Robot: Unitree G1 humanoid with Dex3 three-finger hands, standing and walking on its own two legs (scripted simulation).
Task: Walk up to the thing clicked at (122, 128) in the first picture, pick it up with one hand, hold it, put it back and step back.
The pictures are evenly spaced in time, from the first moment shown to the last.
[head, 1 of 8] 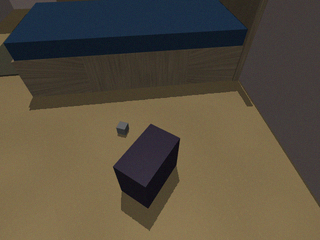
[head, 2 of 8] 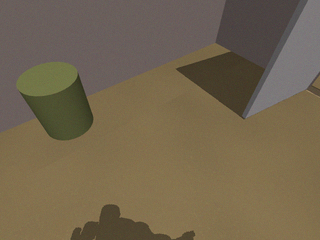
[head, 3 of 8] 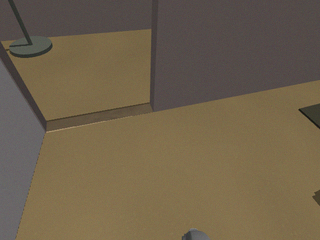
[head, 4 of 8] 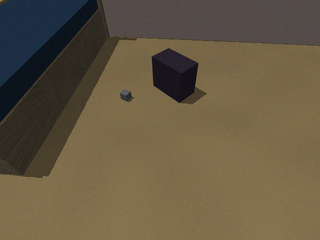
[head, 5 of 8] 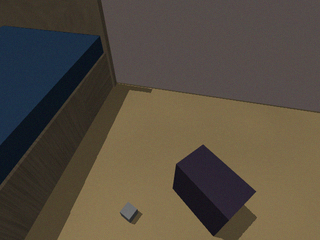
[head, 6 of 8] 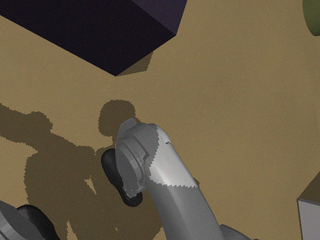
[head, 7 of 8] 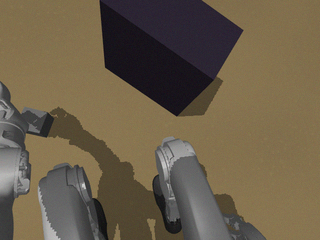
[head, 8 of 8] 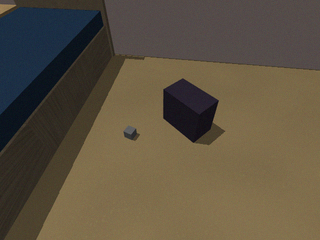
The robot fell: no
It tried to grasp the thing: yes
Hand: left
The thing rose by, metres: 0.66
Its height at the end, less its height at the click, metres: +0.00
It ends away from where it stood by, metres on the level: 0.02
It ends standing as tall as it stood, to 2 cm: yes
